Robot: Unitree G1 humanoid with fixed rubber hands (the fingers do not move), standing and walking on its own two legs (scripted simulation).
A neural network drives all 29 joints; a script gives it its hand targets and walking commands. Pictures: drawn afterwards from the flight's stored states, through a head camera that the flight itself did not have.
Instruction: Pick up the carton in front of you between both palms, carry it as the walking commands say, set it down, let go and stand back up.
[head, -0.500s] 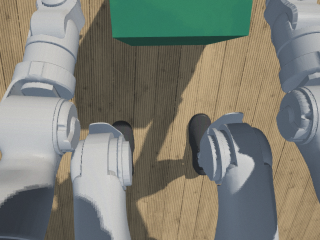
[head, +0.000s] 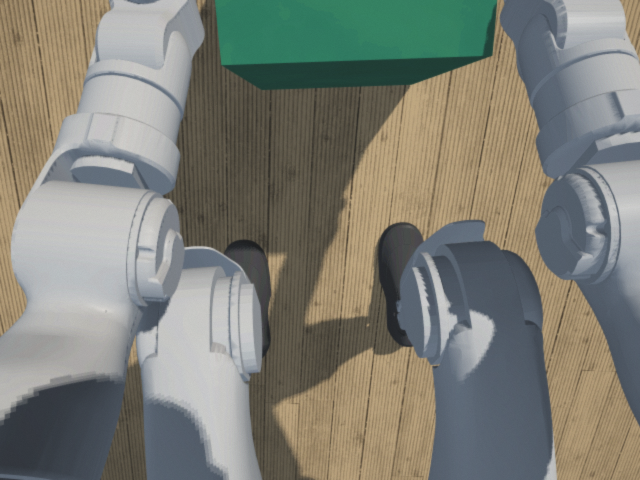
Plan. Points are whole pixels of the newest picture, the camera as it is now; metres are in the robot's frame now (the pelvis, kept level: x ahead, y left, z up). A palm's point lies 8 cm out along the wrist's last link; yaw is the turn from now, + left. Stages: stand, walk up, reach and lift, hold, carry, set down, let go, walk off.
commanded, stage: reach and lift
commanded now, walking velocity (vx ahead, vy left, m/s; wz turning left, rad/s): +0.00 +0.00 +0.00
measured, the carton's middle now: out of the picture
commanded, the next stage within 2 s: none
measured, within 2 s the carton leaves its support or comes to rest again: leaves its support in 0.32 s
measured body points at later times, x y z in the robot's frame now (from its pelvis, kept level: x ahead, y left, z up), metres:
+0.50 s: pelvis +0.01 +0.00 +0.02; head +0.33 -0.02 +0.33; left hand +0.57 +0.10 -0.08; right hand +0.54 -0.20 -0.09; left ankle +0.12 +0.14 -0.34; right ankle +0.12 -0.13 -0.34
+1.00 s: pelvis +0.00 +0.01 +0.14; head +0.26 -0.02 +0.50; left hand +0.52 +0.11 +0.08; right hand +0.50 -0.19 +0.08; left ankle +0.12 +0.14 -0.34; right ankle +0.12 -0.13 -0.34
